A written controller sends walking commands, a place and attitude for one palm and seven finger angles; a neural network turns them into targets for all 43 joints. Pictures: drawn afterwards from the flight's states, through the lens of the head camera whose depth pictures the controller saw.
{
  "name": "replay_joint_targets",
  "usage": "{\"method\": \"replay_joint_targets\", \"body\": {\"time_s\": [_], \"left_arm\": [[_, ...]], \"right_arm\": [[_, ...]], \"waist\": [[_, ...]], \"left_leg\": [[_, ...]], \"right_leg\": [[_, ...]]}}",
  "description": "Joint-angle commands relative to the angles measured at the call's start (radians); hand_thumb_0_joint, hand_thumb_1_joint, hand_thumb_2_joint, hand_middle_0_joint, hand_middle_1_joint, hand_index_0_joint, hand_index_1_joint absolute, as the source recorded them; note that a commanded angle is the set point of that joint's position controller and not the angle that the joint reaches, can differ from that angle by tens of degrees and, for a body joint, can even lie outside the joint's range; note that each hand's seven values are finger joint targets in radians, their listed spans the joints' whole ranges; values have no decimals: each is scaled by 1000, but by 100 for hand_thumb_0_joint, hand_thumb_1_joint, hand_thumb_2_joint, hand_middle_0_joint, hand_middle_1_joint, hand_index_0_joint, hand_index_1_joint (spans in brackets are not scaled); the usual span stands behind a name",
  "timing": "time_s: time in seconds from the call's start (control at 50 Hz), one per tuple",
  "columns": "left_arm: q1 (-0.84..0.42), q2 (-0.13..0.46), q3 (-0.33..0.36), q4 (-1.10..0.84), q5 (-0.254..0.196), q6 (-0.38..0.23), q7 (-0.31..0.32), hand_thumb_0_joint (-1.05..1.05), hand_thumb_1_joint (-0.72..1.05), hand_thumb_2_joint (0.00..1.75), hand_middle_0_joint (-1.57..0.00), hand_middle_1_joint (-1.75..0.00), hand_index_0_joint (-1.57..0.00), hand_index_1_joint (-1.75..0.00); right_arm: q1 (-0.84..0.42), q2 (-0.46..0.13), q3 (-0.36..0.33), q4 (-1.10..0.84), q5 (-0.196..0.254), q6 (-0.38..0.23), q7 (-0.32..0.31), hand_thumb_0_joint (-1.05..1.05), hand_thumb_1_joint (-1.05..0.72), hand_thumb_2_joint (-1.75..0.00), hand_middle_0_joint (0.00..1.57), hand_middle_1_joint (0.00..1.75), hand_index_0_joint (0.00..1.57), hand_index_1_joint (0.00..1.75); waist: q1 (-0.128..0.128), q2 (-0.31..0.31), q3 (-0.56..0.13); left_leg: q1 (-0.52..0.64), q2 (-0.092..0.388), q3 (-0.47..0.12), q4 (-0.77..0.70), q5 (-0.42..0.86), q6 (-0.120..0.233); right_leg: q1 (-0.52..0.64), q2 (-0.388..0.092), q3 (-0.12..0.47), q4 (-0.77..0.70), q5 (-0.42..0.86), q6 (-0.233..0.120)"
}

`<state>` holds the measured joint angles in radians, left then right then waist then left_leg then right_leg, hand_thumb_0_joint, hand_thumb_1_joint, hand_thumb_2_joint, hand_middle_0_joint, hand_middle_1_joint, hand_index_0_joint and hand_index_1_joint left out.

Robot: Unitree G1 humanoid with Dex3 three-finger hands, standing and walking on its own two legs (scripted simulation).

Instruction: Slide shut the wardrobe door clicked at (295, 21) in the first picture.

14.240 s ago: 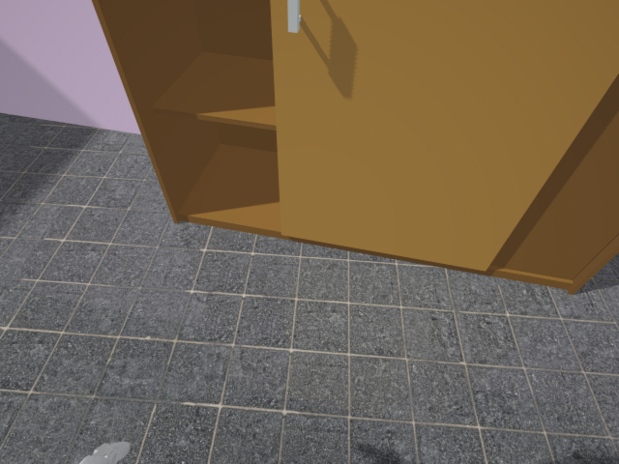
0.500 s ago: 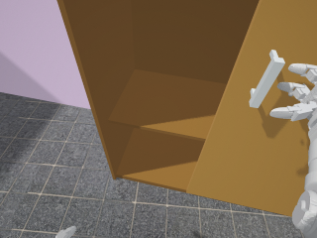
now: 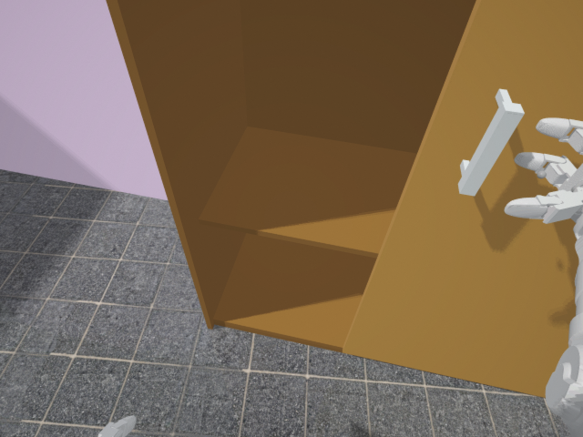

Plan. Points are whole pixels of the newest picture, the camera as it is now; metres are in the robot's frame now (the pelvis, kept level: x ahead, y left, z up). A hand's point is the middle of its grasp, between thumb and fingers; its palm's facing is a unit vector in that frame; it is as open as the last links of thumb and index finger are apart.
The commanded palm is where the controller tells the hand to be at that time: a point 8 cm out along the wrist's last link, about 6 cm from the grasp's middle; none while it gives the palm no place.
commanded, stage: feel for the door with the fingertips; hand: right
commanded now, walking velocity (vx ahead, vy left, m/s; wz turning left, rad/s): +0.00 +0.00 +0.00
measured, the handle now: (484, 143) +0.50 -0.21 +0.19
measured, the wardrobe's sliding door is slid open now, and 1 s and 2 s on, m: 0.47 0.47 0.47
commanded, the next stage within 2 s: slide the fingers in behind the handle in 0.62 s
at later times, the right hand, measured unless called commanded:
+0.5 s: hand (506, 163) +0.45 -0.22 +0.19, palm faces +0.14 +0.99 -0.01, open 14.0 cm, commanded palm +0.42 -0.28 +0.18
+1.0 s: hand (501, 162) +0.45 -0.22 +0.19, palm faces +0.12 +0.99 -0.02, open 13.9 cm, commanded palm +0.41 -0.26 +0.18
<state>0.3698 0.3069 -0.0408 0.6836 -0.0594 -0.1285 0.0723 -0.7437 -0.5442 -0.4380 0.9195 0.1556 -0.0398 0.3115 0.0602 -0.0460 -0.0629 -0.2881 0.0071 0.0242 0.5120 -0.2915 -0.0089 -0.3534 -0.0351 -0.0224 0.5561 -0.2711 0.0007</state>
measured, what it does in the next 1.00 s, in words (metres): stands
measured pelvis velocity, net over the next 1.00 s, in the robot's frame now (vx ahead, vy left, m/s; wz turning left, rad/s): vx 0.00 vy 0.00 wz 0.00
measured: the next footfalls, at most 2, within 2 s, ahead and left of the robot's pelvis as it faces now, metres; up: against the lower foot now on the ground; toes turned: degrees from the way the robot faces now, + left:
none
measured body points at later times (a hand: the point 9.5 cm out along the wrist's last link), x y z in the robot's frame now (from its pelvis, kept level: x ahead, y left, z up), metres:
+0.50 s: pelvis +0.00 +0.00 +0.00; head +0.01 +0.01 +0.45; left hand +0.08 +0.26 -0.11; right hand +0.43 -0.27 +0.20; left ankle -0.02 +0.13 -0.73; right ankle +0.01 -0.12 -0.73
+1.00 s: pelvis +0.00 +0.00 +0.00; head +0.01 +0.01 +0.45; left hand +0.05 +0.27 -0.12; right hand +0.44 -0.27 +0.19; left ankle -0.02 +0.13 -0.73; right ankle +0.01 -0.12 -0.73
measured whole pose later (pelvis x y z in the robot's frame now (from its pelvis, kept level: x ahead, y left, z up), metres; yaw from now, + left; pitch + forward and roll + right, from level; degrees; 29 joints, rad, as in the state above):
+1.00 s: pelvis +0.00 +0.00 +0.00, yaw +0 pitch +4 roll +1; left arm 0.39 0.29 -0.03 0.72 -0.05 -0.15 0.06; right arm -0.84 -0.46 -0.37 0.98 0.12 -0.08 0.19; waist 0.07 -0.05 -0.06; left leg -0.31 0.01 0.02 0.52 -0.29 -0.01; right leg -0.37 -0.03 -0.02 0.56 -0.26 0.00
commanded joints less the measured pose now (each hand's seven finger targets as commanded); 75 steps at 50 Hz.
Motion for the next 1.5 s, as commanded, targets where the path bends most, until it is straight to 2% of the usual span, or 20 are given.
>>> {"method": "replay_joint_targets", "body": {"time_s": [0.0,0.04,0.08,0.16,0.3,0.34,0.4,0.46,0.62,0.72,0.8,0.84,0.9,0.94,1.0,1.08,1.16,1.3,1.38,1.48], "left_arm": [[-25,132,55,-122,-2,-48,11,0,90,90,-20,-30,-20,-30],[-31,129,55,-122,-2,-55,11,0,90,90,-20,-30,-20,-30],[-32,131,56,-117,1,-56,10,0,90,90,-20,-30,-20,-30],[-45,122,49,-111,1,-57,9,0,90,90,-20,-30,-20,-30],[-39,114,49,-101,6,-67,9,0,90,90,-20,-30,-20,-30],[-24,124,47,-85,9,-58,13,0,90,90,-20,-30,-20,-30],[-23,116,47,-94,9,-56,8,0,90,90,-20,-30,-20,-30],[-4,122,54,-96,12,-51,7,0,90,90,-20,-30,-20,-30],[20,125,55,-73,8,-47,7,0,90,90,-20,-30,-20,-30],[44,128,60,-51,12,-51,6,0,90,90,-20,-30,-20,-30],[38,126,59,-60,11,-57,-1,0,90,90,-20,-30,-20,-30],[37,129,58,-56,10,-57,1,0,90,90,-20,-30,-20,-30],[22,125,59,-72,9,-59,-1,0,90,90,-20,-30,-20,-30],[16,125,56,-76,9,-61,-3,0,90,90,-20,-30,-20,-30],[-5,119,58,-101,9,-63,-7,0,90,90,-20,-30,-20,-30],[-32,114,54,-113,7,-58,-7,0,90,90,-20,-30,-20,-30],[-55,103,54,-124,7,-58,-3,0,90,90,-20,-30,-20,-30],[-68,97,47,-109,4,-58,5,0,90,90,-20,-30,-20,-30],[-71,94,51,-116,4,-59,2,0,90,90,-20,-30,-20,-30],[-77,93,47,-111,2,-55,2,0,90,90,-20,-30,-20,-30]], "right_arm": [[-458,-229,5,-285,26,-66,-12,0,50,-30,30,120,30,120],[-484,-186,33,-328,31,-62,-28,0,50,-30,30,120,30,120],[-442,-224,-16,-326,30,-49,-51,0,50,-30,30,120,30,120],[-483,-188,22,-309,7,-38,-87,0,50,-30,30,120,30,120],[-521,-158,30,-283,-6,-52,-121,0,50,-30,30,120,30,120],[-531,-218,-8,-208,-15,-48,-130,0,50,-30,30,120,30,120],[-552,-209,10,-202,-36,-59,-129,0,50,-30,30,120,30,120],[-556,-234,-12,-195,-34,-76,-122,0,50,-30,30,120,30,120],[-642,-183,41,-128,-26,-82,-102,0,50,-30,30,120,30,120],[-704,-151,79,-107,-37,-100,-111,0,50,-30,30,120,30,120],[-656,-115,94,-132,-28,-108,-108,0,50,-30,30,120,30,120],[-650,-129,83,-114,-21,-109,-109,0,50,-30,30,120,30,120],[-605,-143,59,-168,-20,-112,-111,0,50,-30,30,120,30,120],[-597,-138,62,-177,-15,-106,-117,0,50,-30,30,120,30,120],[-514,-143,29,-249,-8,-98,-128,0,50,-30,30,120,30,120],[-468,-159,8,-283,-12,-69,-151,0,50,-30,30,120,30,120],[-487,-135,30,-387,-16,-57,-165,0,50,-30,30,120,30,120],[-510,-79,75,-353,-10,-16,-164,0,50,-30,30,120,30,120],[-453,-80,53,-374,1,-16,-163,0,50,-30,30,120,30,120],[-500,-58,86,-365,-3,-16,-166,0,50,-30,30,120,30,120]], "waist": [[1,-43,-274],[6,-28,-268],[-14,-32,-284],[3,-18,-222],[-1,-24,-274],[6,65,-243],[3,-23,-264],[5,31,-318],[36,-5,-242],[56,-17,-270],[42,-30,-300],[42,24,-263],[17,-45,-302],[18,5,-272],[-12,-16,-317],[-22,19,-256],[-16,-14,-291],[0,10,-240],[-22,22,-304],[-9,22,-259]], "left_leg": [[7,-22,9,-57,301,34],[1,-23,10,-65,290,35],[21,-23,10,-61,293,35],[-4,-20,7,-71,247,31],[6,-22,6,-62,264,35],[14,-21,5,-63,271,30],[13,-15,-3,-54,287,31],[49,-19,-3,-42,351,31],[-27,-22,2,-57,280,30],[-63,-24,6,-56,250,29],[-46,-24,6,-52,257,32],[-41,-26,6,-59,248,31],[-21,-25,5,-51,263,36],[-19,-27,8,-56,258,35],[25,-27,7,-48,292,36],[34,-26,5,-57,281,32],[50,-25,2,-55,311,32],[28,-21,2,-69,299,28],[70,-21,2,-58,362,31],[46,-20,2,-63,332,30]], "right_leg": [[227,15,35,-53,248,-37],[235,14,38,-52,242,-39],[230,16,38,-60,245,-36],[196,15,32,-70,186,-39],[227,15,37,-63,213,-33],[176,15,32,-60,196,-39],[184,21,23,-55,204,-36],[196,19,21,-44,257,-40],[184,18,31,-47,203,-37],[216,16,44,-42,200,-34],[228,17,42,-42,208,-33],[196,15,42,-44,190,-39],[225,17,39,-49,212,-33],[207,14,43,-52,205,-37],[225,17,35,-59,235,-34],[185,16,23,-72,205,-39],[226,16,19,-67,240,-39],[213,22,16,-68,211,-39],[241,24,15,-57,271,-39],[222,24,17,-63,239,-39]]}}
